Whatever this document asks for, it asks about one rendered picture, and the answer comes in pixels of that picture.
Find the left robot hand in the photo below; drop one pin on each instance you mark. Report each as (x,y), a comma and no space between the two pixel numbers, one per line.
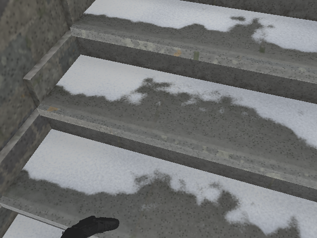
(89,226)

